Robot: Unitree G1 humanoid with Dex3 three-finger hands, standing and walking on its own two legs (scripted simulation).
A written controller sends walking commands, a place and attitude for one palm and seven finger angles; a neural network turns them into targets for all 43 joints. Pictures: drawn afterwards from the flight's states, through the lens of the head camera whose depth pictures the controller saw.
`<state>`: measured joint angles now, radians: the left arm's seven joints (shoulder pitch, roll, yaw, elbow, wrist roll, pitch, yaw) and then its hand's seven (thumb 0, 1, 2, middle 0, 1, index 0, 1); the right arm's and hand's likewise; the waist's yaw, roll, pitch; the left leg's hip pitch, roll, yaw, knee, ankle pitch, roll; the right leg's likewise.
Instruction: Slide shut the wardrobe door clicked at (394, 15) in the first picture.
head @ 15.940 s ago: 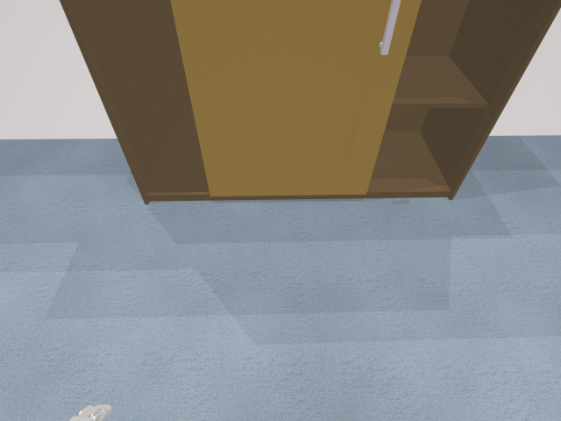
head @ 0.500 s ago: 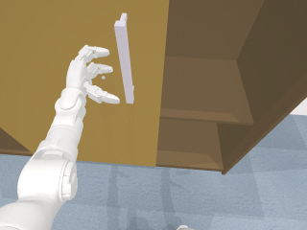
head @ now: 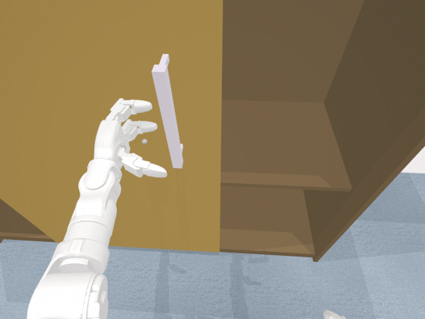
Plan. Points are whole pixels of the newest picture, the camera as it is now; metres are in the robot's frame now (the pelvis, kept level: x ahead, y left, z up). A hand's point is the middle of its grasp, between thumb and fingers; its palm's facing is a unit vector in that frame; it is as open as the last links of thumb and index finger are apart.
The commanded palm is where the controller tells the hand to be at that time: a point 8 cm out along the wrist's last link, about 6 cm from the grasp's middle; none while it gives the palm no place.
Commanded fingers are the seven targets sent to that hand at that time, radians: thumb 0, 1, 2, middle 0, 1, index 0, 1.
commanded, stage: move the hooked fingers beside the handle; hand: left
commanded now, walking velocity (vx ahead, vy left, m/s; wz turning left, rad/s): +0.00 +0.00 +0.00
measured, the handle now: (172, 118) +0.47 +0.08 +0.13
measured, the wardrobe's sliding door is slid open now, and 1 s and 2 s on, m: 0.44 0.44 0.44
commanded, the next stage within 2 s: feel for the door with the fingertips in 0.54 s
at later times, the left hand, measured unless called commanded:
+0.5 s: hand (141, 138) +0.42 +0.14 +0.13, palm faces -0.04 -1.00 -0.01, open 14.0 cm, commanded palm +0.39 +0.19 +0.13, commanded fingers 0.00 -0.50 0.30 -0.30 -1.20 -0.30 -1.20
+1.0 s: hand (160, 137) +0.42 +0.10 +0.12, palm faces -0.08 -1.00 +0.00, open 14.0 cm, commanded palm +0.39 +0.16 +0.13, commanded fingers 0.00 -0.50 0.30 -0.30 -1.20 -0.30 -1.20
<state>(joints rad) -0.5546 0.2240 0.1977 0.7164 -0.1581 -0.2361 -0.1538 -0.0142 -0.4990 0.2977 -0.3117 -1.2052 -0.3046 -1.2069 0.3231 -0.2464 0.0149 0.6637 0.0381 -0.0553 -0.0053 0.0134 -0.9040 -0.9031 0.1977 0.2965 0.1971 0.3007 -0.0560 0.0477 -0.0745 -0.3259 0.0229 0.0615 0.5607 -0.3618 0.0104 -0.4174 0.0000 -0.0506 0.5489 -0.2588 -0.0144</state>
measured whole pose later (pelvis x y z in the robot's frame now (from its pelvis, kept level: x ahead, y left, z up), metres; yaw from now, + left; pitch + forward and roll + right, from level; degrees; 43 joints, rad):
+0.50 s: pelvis -0.01 +0.00 +0.00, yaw +0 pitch +6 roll +0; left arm -0.65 0.26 0.22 0.84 -0.16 -0.23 -0.17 -0.01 -0.50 0.30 -0.31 -1.20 -0.30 -1.20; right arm 0.31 -0.26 0.03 0.68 0.04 -0.06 -0.03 0.01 -0.90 -0.90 0.20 0.30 0.20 0.30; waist -0.06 0.04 -0.05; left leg -0.31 0.02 0.06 0.55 -0.34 0.01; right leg -0.40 0.00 -0.06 0.54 -0.24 -0.02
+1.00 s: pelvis -0.02 +0.00 +0.00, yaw +0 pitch +6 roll +0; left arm -0.69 0.19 0.16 0.85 -0.14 -0.24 -0.09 -0.01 -0.50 0.30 -0.31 -1.20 -0.30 -1.20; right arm 0.32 -0.25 0.02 0.71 0.03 -0.09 -0.01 0.01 -0.90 -0.90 0.20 0.30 0.20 0.30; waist -0.07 0.03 -0.05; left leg -0.32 0.01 0.07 0.54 -0.33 0.02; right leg -0.42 -0.01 -0.04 0.53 -0.22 -0.01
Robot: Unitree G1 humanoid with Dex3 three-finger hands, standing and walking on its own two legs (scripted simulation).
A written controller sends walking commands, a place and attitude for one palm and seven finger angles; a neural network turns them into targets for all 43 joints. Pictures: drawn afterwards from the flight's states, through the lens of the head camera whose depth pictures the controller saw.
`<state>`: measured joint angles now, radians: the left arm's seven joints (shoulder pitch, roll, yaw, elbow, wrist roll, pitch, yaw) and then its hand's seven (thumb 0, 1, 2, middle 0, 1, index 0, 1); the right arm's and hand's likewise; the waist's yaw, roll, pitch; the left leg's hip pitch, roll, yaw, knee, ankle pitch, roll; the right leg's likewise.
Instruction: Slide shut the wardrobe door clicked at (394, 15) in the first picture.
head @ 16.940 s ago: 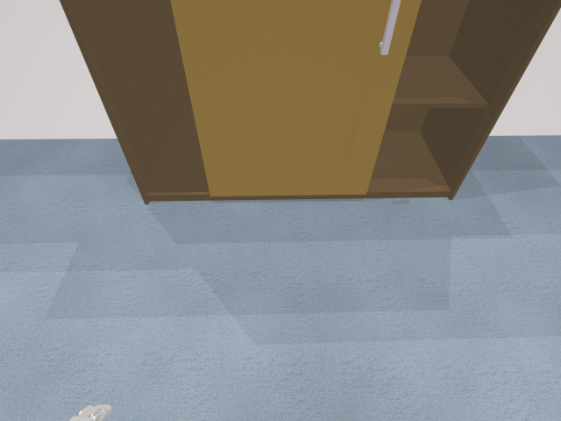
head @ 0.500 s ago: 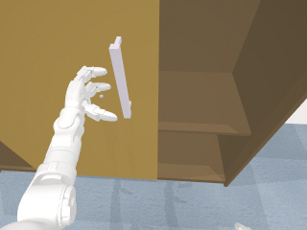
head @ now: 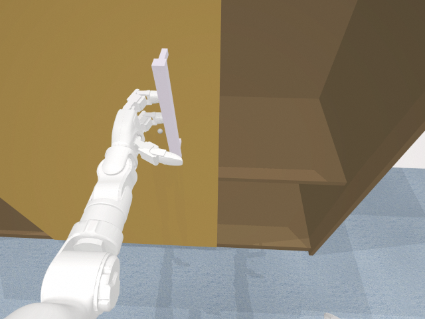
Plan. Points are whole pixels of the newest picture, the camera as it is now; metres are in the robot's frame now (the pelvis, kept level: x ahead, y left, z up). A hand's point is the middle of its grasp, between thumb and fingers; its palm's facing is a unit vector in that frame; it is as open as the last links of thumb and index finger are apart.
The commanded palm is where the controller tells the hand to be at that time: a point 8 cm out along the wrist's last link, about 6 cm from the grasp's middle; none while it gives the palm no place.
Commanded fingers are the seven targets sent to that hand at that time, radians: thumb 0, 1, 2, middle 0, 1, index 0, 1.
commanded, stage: feel for the door with the fingertips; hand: left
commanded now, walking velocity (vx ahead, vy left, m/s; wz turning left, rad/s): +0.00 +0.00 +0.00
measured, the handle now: (171, 112) +0.49 +0.08 +0.12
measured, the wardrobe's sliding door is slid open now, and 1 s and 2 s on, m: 0.44 0.44 0.44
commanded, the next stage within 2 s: slide the fingers in behind the handle in 0.52 s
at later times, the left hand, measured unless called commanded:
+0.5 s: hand (162, 127) +0.44 +0.09 +0.13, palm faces -0.05 -1.00 -0.02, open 14.0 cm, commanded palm +0.42 +0.15 +0.12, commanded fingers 0.00 -0.50 0.30 -0.30 -1.20 -0.30 -1.20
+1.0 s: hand (164, 129) +0.44 +0.09 +0.13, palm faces -0.06 -1.00 -0.01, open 13.9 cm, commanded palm +0.41 +0.15 +0.12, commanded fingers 0.00 -0.50 0.30 -0.30 -1.20 -0.30 -1.20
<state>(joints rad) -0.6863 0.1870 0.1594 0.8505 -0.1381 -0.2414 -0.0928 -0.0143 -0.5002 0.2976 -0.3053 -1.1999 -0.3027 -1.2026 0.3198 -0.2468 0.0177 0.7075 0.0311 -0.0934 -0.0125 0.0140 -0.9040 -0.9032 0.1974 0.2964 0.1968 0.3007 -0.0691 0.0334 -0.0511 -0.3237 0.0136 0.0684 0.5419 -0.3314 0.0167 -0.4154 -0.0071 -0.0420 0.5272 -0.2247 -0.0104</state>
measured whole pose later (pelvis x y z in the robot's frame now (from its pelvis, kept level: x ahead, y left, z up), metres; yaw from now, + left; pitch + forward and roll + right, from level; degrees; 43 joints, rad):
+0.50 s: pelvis +0.00 -0.01 +0.00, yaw +1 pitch +6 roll +0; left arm -0.71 0.18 0.14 0.86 -0.13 -0.22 -0.06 -0.01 -0.50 0.30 -0.31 -1.20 -0.30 -1.20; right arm 0.32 -0.25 0.01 0.72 0.03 -0.07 -0.01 0.01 -0.90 -0.90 0.20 0.30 0.20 0.30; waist -0.06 0.04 -0.05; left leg -0.31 0.02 0.06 0.53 -0.33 0.01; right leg -0.40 0.00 -0.05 0.52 -0.23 -0.02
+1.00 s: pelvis -0.01 -0.01 +0.00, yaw +0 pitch +7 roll +0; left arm -0.73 0.20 0.18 0.93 -0.13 -0.30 -0.08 -0.01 -0.50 0.30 -0.33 -1.21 -0.31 -1.21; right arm 0.37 -0.26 0.01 0.73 0.03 -0.08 -0.01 0.01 -0.90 -0.90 0.20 0.30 0.20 0.30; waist -0.09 0.04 -0.05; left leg -0.35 0.02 0.07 0.55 -0.32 0.01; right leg -0.44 0.00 -0.04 0.54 -0.21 -0.02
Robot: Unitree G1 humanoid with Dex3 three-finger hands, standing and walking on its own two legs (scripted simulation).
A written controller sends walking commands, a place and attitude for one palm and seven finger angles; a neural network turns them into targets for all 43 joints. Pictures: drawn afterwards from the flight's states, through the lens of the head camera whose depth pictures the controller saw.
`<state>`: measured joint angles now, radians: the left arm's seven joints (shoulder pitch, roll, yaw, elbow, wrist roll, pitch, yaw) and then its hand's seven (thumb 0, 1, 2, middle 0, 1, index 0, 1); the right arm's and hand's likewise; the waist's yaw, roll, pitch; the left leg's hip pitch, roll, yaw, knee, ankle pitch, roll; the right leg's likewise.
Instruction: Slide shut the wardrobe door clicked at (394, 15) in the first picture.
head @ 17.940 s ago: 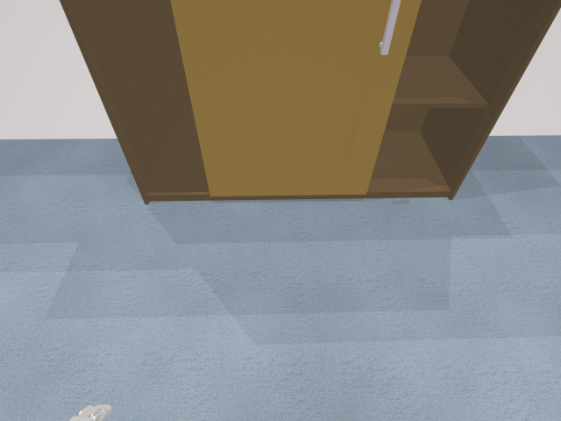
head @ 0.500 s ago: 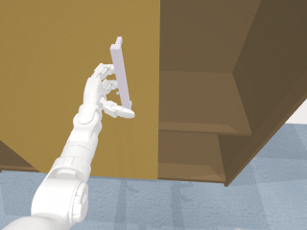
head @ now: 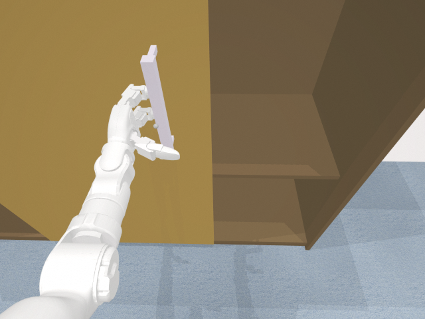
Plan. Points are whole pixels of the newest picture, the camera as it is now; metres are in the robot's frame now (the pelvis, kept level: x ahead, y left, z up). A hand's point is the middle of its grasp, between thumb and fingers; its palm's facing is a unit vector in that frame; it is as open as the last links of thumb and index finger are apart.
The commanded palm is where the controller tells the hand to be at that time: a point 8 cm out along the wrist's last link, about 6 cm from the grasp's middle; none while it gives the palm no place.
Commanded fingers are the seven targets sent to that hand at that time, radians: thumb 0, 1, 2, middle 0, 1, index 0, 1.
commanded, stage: slide the fingers in behind the handle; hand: left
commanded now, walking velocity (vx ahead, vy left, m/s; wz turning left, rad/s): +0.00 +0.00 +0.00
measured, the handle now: (162, 109) +0.50 +0.09 +0.13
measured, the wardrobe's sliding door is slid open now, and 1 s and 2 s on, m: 0.44 0.44 0.44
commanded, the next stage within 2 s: grip the handle and tug to test in 1.44 s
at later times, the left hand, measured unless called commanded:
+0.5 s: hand (159, 125) +0.45 +0.09 +0.12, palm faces -0.04 -1.00 +0.00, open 14.0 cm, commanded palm +0.42 +0.14 +0.13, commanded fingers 0.00 -0.50 0.30 -0.30 -1.20 -0.30 -1.20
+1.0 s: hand (172, 126) +0.45 +0.07 +0.12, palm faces -0.06 -1.00 -0.01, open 13.9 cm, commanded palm +0.42 +0.12 +0.13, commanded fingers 0.00 -0.50 0.30 -0.30 -1.20 -0.30 -1.20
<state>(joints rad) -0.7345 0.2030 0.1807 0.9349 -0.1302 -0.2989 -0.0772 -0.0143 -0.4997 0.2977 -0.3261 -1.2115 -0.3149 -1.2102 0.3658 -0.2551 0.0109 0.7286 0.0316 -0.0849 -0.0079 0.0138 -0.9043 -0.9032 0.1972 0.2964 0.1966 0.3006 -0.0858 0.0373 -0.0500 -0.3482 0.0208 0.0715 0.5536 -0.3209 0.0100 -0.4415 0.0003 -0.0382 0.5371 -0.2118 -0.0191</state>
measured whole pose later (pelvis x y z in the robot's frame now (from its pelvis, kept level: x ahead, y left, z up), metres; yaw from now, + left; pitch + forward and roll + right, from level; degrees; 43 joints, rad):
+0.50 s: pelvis +0.01 +0.00 +0.00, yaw +1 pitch +7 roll +0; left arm -0.71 0.15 0.12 0.86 -0.13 -0.26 -0.02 -0.01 -0.50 0.30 -0.31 -1.22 -0.30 -1.20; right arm 0.32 -0.24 0.01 0.71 0.03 -0.09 0.00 0.01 -0.90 -0.90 0.20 0.30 0.20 0.30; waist -0.06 0.04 -0.06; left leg -0.34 0.01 0.06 0.55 -0.34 0.01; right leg -0.43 -0.01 -0.05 0.54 -0.23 -0.01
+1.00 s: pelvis +0.02 +0.00 +0.00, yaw +0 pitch +6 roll +0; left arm -0.67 0.10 0.08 0.78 -0.12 -0.22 0.03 -0.01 -0.50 0.30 -0.32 -1.21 -0.31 -1.21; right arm 0.31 -0.23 0.01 0.71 0.03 -0.08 0.00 0.01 -0.90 -0.90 0.20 0.30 0.20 0.30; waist -0.06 0.04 -0.05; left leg -0.31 0.02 0.06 0.53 -0.33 0.01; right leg -0.40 0.00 -0.05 0.53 -0.24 -0.02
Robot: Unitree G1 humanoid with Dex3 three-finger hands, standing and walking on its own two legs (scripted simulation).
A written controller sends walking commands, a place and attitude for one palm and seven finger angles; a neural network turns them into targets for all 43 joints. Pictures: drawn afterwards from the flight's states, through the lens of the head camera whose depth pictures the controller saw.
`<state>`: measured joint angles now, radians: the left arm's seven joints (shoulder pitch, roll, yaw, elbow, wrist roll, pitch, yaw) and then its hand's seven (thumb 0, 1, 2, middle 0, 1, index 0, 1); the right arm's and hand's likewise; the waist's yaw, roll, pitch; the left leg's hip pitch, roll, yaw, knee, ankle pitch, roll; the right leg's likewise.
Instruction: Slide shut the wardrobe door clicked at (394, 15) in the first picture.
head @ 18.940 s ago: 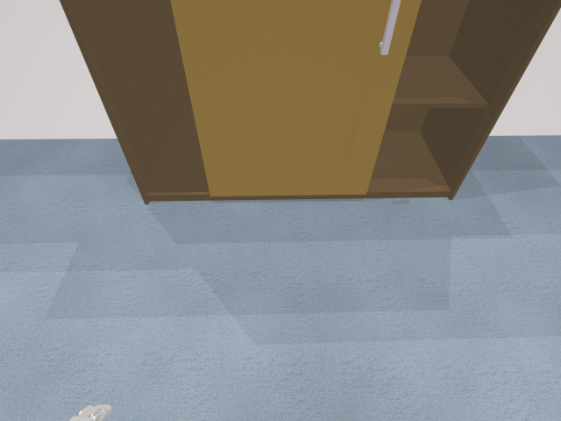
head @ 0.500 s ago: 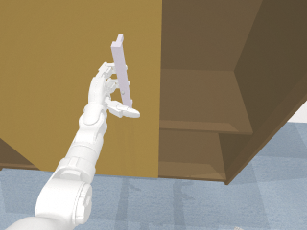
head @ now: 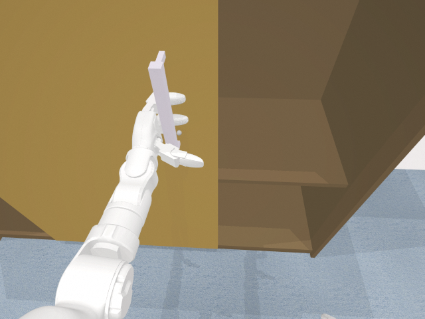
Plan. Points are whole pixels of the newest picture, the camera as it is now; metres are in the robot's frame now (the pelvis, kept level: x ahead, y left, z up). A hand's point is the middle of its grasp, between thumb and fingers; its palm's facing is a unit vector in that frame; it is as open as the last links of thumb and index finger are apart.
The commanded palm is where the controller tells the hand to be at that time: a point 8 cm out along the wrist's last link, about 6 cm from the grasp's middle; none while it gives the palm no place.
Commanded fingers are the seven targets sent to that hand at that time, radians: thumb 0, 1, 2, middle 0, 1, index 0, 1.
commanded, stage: slide the fingers in behind the handle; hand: left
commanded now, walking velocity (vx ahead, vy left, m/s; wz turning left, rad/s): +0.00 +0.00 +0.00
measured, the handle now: (169, 115) +0.48 +0.09 +0.12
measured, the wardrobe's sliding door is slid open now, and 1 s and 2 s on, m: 0.44 0.44 0.44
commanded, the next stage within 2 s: grip the handle and tug to test in 0.44 s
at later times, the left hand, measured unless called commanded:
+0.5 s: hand (177, 132) +0.43 +0.07 +0.12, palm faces -0.07 -1.00 +0.00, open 13.9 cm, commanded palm +0.41 +0.12 +0.12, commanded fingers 0.00 -0.50 0.30 -0.30 -1.20 -0.30 -1.20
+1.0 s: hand (176, 134) +0.43 +0.07 +0.12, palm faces -0.07 -1.00 +0.00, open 9.1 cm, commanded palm +0.41 +0.12 +0.12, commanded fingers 0.00 0.62 0.78 -0.42 -1.36 -0.42 -1.36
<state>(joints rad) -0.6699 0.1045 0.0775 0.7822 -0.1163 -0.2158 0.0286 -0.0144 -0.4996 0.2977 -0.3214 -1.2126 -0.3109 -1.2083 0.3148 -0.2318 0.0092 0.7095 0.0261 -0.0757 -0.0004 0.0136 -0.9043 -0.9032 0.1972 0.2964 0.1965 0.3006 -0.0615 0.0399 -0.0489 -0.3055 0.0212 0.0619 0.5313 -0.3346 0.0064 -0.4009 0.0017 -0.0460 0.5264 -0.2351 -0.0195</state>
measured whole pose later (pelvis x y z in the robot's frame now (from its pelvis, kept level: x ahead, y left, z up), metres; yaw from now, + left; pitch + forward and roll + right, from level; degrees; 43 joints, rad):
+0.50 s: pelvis -0.01 +0.00 +0.00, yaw +0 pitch +6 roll +0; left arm -0.71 0.12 0.11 0.85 -0.11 -0.24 0.02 -0.01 -0.50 0.30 -0.33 -1.22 -0.31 -1.21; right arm 0.32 -0.24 0.01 0.71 0.03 -0.08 0.00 0.01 -0.90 -0.90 0.20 0.30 0.20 0.30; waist -0.07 0.03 -0.05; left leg -0.32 0.02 0.07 0.54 -0.33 0.01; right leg -0.42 0.00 -0.04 0.53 -0.23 -0.02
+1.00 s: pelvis +0.00 +0.01 +0.00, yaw +0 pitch +6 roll +0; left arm -0.66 0.11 0.09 0.79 -0.11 -0.23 0.03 -0.01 0.18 0.59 -0.38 -1.30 -0.38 -1.30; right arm 0.33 -0.23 0.01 0.71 0.03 -0.08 0.00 0.01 -0.90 -0.90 0.20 0.30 0.20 0.30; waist -0.07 0.04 -0.05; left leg -0.31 0.02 0.07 0.54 -0.33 0.01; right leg -0.41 0.00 -0.04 0.53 -0.23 -0.01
